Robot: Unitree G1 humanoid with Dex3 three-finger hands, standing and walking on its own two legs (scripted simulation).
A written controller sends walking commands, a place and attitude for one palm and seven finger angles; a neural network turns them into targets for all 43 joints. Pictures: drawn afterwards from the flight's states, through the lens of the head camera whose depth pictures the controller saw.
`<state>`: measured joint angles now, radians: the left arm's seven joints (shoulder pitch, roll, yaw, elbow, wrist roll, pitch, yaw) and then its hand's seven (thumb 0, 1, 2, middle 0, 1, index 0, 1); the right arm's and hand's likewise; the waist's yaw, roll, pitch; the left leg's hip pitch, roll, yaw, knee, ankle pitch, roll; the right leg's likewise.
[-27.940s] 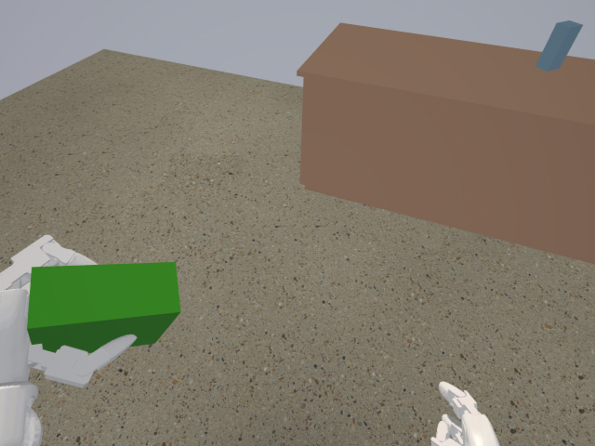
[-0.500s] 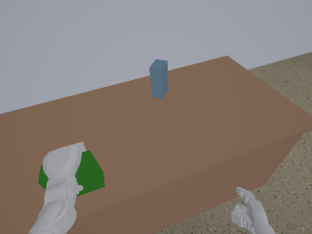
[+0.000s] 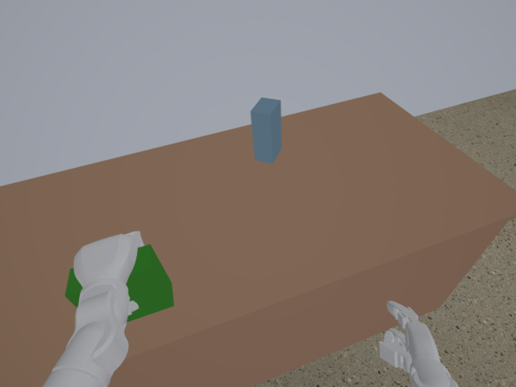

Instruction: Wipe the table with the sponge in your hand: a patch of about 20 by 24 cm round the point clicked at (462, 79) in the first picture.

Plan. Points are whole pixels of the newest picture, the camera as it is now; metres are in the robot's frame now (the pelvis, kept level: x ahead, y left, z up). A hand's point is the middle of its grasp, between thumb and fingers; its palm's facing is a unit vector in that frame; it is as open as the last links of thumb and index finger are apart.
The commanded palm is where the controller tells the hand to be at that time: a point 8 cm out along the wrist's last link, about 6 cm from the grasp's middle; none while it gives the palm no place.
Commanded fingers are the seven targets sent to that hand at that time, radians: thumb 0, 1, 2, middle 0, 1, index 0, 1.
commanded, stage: lower the sponge onto the table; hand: left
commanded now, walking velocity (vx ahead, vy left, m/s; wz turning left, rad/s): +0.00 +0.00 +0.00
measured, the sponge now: (129, 294) +0.25 +0.28 -0.02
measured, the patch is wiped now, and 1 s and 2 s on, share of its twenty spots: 0.00 0.00 0.30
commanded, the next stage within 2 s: wipe forward along the first lane in 1.40 s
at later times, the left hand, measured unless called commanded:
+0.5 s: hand (122, 284) +0.25 +0.28 +0.01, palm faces -0.09 -0.10 -0.99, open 9.6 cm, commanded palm +0.24 +0.28 +0.08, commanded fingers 0.00 0.10 1.30 -1.20 -1.60 -1.20 -1.60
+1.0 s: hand (129, 290) +0.25 +0.28 -0.01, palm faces -0.08 -0.09 -0.99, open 9.6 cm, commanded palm +0.23 +0.28 +0.06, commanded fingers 0.00 0.10 1.30 -1.20 -1.60 -1.20 -1.60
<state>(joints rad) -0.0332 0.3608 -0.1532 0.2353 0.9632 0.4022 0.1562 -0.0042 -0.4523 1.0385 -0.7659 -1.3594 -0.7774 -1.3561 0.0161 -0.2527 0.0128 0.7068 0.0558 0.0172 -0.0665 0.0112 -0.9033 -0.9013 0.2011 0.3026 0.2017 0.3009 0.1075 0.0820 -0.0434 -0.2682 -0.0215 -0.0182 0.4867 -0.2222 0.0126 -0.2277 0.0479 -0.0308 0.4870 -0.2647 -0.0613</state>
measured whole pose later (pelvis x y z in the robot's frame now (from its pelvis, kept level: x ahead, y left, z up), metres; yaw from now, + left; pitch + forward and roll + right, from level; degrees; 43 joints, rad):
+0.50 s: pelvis +0.00 +0.01 +0.00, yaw +0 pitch +1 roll +0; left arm 0.00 0.35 -0.13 0.26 0.97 0.36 0.18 0.00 -0.45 1.04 -0.77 -1.36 -0.78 -1.36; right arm 0.04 -0.25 0.00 0.71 0.05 0.01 -0.06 0.01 -0.90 -0.90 0.20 0.30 0.20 0.30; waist 0.10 0.07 -0.05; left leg -0.30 -0.02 -0.01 0.51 -0.24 0.02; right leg -0.26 0.05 -0.02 0.50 -0.27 -0.05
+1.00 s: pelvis +0.00 +0.01 +0.00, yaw +0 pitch +3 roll +0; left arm -0.01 0.31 -0.16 0.33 0.99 0.38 0.26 0.00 -0.45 1.04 -0.77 -1.36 -0.78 -1.36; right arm 0.04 -0.24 0.00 0.71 0.05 0.04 -0.05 0.01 -0.90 -0.90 0.20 0.30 0.20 0.30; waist 0.09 0.06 -0.07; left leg -0.34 -0.03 -0.01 0.55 -0.25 0.02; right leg -0.30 0.04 -0.02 0.54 -0.29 -0.05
